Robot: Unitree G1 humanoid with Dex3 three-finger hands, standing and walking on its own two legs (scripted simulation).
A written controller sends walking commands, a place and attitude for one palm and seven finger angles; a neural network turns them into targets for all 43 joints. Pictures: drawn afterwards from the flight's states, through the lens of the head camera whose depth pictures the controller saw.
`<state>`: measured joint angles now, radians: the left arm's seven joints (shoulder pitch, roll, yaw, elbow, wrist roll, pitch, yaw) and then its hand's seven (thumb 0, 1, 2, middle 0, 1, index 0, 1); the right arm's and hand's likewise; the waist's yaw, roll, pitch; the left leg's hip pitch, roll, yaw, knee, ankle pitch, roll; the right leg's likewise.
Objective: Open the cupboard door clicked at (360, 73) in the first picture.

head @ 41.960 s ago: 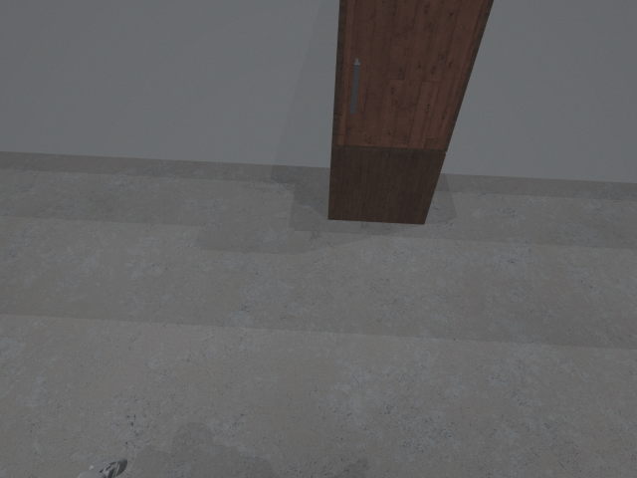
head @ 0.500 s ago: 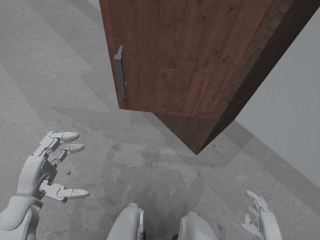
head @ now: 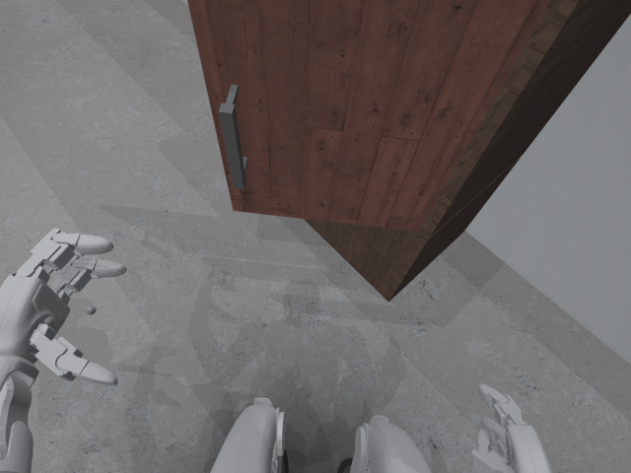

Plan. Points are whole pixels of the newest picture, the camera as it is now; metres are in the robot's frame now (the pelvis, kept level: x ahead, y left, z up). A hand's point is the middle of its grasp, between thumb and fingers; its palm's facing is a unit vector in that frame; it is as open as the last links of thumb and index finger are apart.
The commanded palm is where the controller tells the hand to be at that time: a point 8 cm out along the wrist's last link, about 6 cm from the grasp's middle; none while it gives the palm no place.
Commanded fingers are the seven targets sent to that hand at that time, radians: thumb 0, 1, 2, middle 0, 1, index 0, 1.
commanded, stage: raise the hand with hooked fingers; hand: left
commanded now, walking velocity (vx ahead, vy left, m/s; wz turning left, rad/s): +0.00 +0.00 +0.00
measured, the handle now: (236, 141) +0.58 +0.17 +0.01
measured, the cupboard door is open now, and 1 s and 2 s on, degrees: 43 43 43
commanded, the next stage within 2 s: move the hooked fingers beside the handle in 0.48 s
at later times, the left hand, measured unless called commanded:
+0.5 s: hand (111, 310) +0.28 +0.25 +0.03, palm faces -0.04 -1.00 -0.06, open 14.0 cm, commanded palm +0.27 +0.30 +0.04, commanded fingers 0.00 -0.50 0.30 -0.30 -1.20 -0.30 -1.20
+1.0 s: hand (140, 258) +0.35 +0.24 +0.03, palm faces -0.05 -1.00 -0.04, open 14.0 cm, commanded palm +0.34 +0.29 +0.03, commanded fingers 0.00 -0.50 0.30 -0.30 -1.20 -0.30 -1.20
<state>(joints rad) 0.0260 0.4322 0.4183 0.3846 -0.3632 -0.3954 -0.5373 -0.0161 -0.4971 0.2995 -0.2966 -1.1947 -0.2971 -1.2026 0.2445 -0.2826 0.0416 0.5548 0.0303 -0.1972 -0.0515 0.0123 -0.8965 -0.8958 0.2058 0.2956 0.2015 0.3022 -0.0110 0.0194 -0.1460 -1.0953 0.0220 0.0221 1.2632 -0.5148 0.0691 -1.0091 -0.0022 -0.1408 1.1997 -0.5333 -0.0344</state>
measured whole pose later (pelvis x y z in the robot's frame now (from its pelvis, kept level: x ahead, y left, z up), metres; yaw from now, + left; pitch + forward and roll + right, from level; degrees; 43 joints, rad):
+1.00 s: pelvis +0.00 -0.01 -0.01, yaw -1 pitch +22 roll -4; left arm -0.20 0.43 0.39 0.52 -0.31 -0.36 -0.48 -0.02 -0.50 0.30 -0.30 -1.20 -0.30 -1.20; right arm 0.25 -0.29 0.04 0.56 0.03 -0.17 -0.05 0.01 -0.90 -0.90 0.20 0.30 0.20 0.30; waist -0.04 0.02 -0.16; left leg -1.15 0.03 0.03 1.29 -0.53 0.06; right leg -1.07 0.01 -0.13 1.23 -0.54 -0.04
